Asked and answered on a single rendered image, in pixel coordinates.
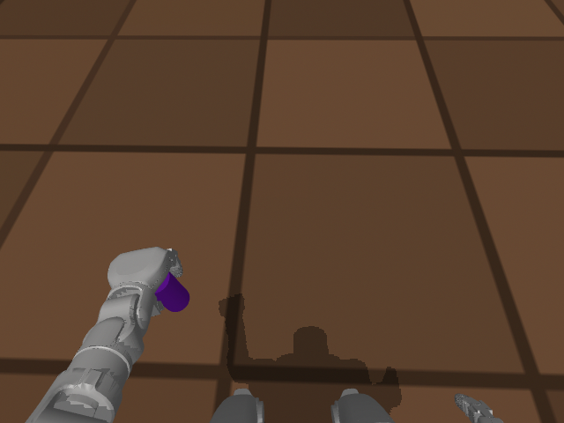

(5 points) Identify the can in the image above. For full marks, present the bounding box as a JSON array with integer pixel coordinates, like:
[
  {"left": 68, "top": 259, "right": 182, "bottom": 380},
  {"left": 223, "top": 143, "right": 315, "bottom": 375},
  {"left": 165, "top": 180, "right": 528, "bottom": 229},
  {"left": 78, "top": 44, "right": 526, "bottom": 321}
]
[{"left": 155, "top": 272, "right": 189, "bottom": 312}]

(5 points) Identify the left robot arm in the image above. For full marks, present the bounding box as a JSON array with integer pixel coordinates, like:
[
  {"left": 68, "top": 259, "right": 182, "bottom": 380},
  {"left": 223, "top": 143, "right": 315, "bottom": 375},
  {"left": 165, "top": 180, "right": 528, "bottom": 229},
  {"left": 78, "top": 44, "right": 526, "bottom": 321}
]
[{"left": 25, "top": 282, "right": 155, "bottom": 423}]

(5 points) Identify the right robot hand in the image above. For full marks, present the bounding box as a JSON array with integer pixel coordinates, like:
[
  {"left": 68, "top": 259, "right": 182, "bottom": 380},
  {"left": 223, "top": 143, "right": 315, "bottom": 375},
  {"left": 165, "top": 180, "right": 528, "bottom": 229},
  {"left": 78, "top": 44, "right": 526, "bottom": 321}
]
[{"left": 455, "top": 393, "right": 504, "bottom": 423}]

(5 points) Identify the left robot hand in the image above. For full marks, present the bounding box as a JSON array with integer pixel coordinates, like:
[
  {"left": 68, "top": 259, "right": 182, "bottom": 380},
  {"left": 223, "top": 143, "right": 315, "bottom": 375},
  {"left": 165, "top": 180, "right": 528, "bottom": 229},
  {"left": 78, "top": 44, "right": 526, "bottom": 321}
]
[{"left": 108, "top": 247, "right": 183, "bottom": 317}]

